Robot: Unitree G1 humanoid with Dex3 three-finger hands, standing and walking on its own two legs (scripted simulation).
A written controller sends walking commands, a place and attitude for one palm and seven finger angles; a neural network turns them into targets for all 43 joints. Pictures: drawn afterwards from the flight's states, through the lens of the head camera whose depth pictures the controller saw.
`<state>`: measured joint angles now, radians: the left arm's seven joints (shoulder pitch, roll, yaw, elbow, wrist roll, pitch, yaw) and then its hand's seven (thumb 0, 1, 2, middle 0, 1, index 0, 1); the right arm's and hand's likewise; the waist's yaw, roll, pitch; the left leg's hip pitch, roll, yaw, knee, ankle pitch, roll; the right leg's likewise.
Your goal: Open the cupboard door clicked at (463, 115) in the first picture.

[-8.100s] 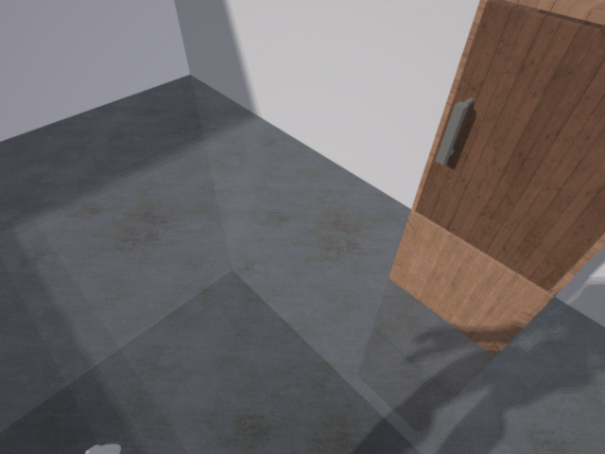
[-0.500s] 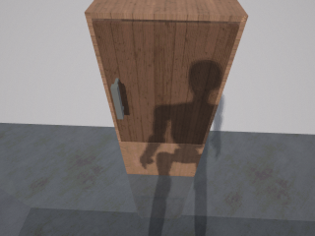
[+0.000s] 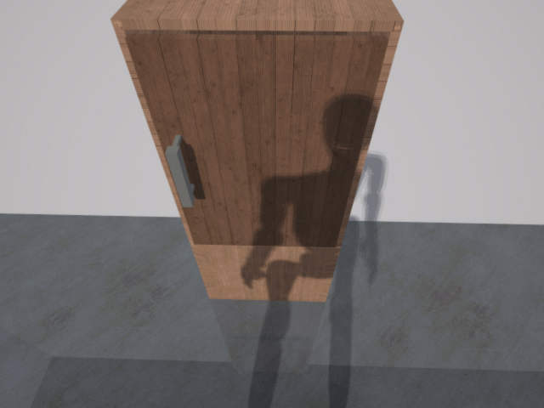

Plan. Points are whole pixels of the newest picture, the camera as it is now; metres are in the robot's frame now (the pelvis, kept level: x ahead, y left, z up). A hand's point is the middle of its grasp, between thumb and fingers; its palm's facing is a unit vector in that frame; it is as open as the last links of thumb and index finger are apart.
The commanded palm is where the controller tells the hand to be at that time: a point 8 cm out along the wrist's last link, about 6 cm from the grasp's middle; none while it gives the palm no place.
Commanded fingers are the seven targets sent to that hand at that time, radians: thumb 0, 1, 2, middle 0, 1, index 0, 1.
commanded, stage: come to a stop and stand still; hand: left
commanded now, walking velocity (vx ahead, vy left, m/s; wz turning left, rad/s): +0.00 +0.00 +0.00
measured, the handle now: (183, 172) +0.57 +0.23 -0.02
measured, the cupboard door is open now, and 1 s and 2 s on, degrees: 0 0 0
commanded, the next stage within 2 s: look again from close up in 0.44 s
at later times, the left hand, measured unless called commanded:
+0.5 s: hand out of the picture +0.00 +0.16 -0.17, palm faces +0.04 -0.98 -0.20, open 7.3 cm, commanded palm none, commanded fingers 0.00 0.90 0.90 -0.20 -0.30 -0.20 -0.30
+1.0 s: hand out of the picture -0.01 +0.16 -0.17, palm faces +0.05 -0.98 -0.19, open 7.3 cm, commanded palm none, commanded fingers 0.00 0.90 0.90 -0.20 -0.30 -0.20 -0.30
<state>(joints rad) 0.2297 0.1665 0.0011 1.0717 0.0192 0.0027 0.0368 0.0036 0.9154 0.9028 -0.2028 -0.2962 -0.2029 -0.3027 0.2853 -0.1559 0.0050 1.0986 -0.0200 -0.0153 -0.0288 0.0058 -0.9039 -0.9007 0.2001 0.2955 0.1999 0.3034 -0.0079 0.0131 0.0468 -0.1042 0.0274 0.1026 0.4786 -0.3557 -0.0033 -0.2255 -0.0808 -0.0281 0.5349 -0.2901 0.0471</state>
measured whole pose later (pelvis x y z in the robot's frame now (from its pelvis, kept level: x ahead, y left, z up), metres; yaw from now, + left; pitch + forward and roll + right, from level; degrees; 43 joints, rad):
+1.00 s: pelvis -0.01 -0.02 +0.00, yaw +1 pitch -1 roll +0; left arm 0.27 0.16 0.00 1.11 0.02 0.00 0.03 0.01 0.91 0.90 -0.20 -0.30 -0.20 -0.30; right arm 0.30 -0.12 0.01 1.14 -0.02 -0.02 -0.03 0.00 -0.90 -0.90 0.20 0.30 0.20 0.30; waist 0.01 -0.02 0.04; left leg -0.11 0.05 0.07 0.45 -0.31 -0.02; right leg -0.21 -0.06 -0.06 0.48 -0.25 0.02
